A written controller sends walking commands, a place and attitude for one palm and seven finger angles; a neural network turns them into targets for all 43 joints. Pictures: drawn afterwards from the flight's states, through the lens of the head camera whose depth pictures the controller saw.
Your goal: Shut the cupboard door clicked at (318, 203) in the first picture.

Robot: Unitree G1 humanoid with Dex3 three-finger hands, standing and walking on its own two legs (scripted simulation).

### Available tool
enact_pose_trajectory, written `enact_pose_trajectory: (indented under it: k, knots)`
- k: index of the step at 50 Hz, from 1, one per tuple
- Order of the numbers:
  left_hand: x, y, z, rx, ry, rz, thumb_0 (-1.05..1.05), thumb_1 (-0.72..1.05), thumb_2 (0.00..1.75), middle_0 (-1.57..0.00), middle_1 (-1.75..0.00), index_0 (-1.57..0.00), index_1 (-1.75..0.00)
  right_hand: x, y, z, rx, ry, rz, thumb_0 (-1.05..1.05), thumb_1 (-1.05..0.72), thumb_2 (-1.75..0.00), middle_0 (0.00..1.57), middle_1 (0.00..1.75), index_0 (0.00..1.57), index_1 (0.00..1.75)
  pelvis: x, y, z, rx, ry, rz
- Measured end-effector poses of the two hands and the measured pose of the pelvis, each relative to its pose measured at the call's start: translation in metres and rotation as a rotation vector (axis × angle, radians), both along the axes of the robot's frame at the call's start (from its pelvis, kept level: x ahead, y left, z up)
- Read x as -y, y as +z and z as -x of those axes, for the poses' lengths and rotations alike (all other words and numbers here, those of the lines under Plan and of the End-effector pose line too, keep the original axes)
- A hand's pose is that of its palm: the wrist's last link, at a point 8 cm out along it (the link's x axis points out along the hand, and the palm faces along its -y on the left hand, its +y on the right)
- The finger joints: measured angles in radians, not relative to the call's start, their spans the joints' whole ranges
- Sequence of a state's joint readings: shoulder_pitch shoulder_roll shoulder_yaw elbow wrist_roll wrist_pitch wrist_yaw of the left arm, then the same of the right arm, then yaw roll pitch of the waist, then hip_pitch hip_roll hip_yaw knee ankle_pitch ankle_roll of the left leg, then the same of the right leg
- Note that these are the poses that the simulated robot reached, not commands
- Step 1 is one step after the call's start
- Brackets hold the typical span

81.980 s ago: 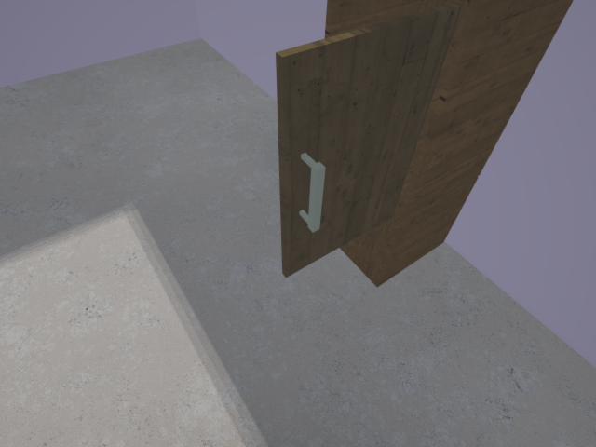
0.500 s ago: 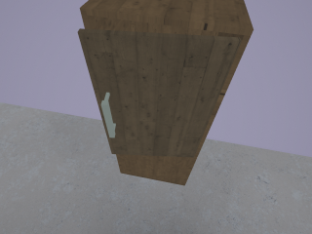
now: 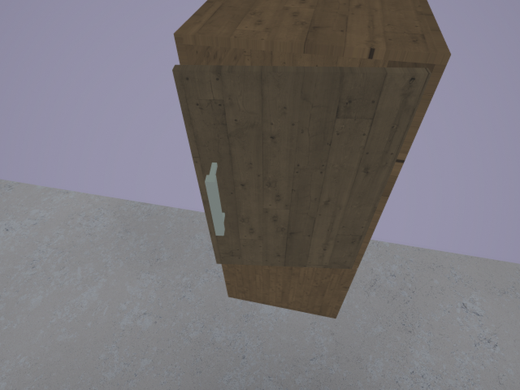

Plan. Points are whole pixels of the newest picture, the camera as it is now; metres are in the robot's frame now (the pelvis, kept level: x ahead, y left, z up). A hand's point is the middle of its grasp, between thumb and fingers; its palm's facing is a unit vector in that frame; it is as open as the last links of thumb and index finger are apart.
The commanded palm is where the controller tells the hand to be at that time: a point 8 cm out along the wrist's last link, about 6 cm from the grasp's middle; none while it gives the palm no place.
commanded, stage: look again from close up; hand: left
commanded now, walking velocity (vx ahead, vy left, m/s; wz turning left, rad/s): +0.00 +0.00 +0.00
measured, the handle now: (217, 201) +0.49 +0.13 -0.03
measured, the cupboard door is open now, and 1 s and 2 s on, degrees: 9 9 9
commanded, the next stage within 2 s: raise the hand and make a fist in 0.56 s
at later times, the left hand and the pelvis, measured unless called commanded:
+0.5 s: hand out of the picture +0.04 +0.14 -0.17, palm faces -0.03 -0.98 -0.21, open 7.4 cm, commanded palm none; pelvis +0.03 -0.04 +0.00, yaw -1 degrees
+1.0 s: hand (201, 350) +0.19 +0.11 -0.06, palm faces +0.00 -1.00 -0.01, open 6.6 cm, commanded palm +0.15 +0.18 -0.06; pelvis +0.01 -0.08 -0.08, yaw +3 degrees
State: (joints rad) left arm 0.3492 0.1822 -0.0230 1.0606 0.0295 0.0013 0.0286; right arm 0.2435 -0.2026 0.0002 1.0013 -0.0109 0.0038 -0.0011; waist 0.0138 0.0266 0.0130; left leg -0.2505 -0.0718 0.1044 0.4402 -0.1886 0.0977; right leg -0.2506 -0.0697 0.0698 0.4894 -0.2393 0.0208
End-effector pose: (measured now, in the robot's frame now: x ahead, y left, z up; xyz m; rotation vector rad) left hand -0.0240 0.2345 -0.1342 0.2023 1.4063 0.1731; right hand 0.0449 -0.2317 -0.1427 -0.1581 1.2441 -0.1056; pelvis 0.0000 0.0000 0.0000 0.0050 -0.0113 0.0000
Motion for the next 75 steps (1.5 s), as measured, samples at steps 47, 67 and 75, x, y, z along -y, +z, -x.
enact_pose_trajectory:
  k: [47,67,75]
  knots:
    - [0.063,0.110,-0.221,1.425,-0.130,0.132,0.01,0.91,0.90,-0.29,-0.40,-0.29,-0.41,0.094,0.029,-0.153,0.665,0.106,0.113,0.02,-0.91,-0.90,0.20,0.30,0.20,0.30,0.073,-0.058,-0.015,-0.206,0.049,-0.013]
    - [0.056,0.080,-0.197,1.339,-0.197,0.214,0.02,0.90,0.90,-0.65,-0.79,-0.65,-0.79,0.028,-0.039,-0.141,0.594,0.142,-0.008,0.02,-0.90,-0.90,0.20,0.30,0.20,0.30,0.068,-0.109,0.012,-0.280,0.068,0.065]
    - [0.038,0.088,-0.192,1.336,-0.150,0.152,0.02,0.90,0.90,-0.79,-0.94,-0.79,-0.95,0.038,-0.036,-0.101,0.506,0.091,0.051,0.02,-0.90,-0.90,0.20,0.30,0.20,0.30,0.052,-0.100,0.011,-0.280,0.056,0.060]
